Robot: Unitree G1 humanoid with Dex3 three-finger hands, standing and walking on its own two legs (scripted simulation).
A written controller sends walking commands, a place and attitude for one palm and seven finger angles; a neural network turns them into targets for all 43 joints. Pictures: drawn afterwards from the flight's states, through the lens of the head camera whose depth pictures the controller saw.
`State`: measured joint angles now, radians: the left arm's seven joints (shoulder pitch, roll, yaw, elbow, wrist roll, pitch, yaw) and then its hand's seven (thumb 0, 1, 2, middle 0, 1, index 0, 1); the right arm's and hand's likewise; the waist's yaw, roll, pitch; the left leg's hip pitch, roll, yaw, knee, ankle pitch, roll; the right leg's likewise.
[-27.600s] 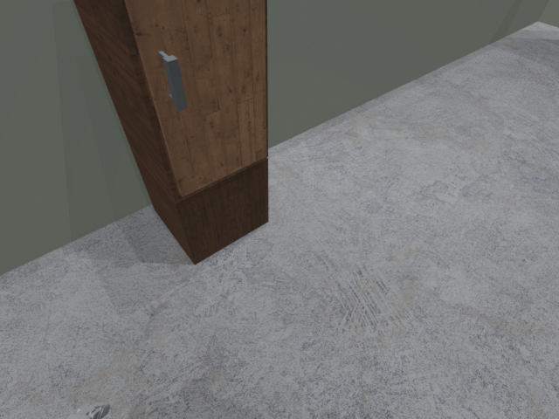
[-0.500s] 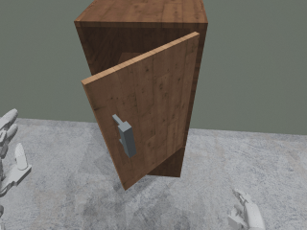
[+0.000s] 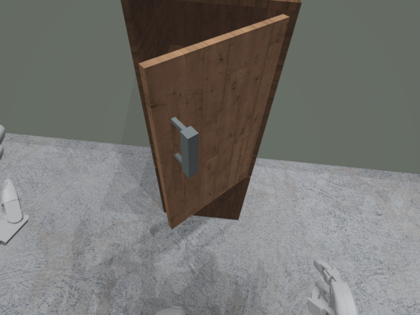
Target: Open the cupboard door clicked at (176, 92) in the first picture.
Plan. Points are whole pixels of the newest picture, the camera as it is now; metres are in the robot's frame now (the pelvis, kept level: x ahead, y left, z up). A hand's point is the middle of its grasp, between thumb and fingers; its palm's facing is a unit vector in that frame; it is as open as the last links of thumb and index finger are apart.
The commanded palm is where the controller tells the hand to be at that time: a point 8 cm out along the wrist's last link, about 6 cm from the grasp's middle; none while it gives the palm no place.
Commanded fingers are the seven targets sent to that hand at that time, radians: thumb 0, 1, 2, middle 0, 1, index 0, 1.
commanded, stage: step back with the hand held close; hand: left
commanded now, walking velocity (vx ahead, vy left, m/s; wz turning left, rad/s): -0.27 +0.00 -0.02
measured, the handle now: (183, 147) +0.42 +0.09 +0.07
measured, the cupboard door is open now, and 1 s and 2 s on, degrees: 45 45 45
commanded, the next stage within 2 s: stop stepping back and stand still in 0.56 s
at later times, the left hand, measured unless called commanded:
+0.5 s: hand out of the picture +0.13 +0.26 +0.17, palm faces +0.36 -0.83 -0.44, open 7.4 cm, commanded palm +0.07 +0.30 +0.19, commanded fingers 0.00 0.90 0.90 -0.20 -0.30 -0.20 -0.30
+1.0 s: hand out of the picture +0.03 +0.29 +0.18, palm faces +0.48 -0.78 -0.41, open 7.4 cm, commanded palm -0.04 +0.32 +0.19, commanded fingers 0.00 0.90 0.90 -0.20 -0.30 -0.20 -0.30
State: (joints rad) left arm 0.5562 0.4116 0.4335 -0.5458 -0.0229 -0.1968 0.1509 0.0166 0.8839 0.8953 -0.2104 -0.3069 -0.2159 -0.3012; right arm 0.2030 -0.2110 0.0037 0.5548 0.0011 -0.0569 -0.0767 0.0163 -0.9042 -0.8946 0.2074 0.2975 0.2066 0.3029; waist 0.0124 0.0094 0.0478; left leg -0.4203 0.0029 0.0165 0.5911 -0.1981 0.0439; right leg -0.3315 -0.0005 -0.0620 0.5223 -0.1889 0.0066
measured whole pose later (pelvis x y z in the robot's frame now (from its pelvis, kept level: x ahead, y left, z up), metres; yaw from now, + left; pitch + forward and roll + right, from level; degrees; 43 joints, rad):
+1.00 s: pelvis -0.17 +0.02 +0.01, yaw +1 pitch -1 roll -1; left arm 0.50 0.41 0.44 -0.49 -0.03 -0.19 0.16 0.02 0.89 0.90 -0.21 -0.31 -0.21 -0.30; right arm 0.24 -0.17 0.02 0.66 -0.02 -0.16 -0.08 0.02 -0.91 -0.89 0.20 0.30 0.20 0.30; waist -0.01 -0.05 0.01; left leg -0.33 -0.01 -0.01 0.47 -0.12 0.03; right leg -0.25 0.03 0.01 0.62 -0.41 0.01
